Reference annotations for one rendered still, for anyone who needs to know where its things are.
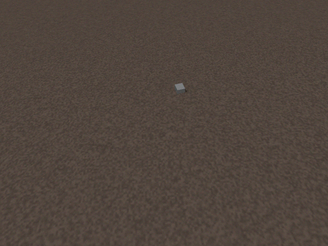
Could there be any small box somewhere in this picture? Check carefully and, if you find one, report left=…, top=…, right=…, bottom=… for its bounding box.
left=175, top=83, right=185, bottom=94

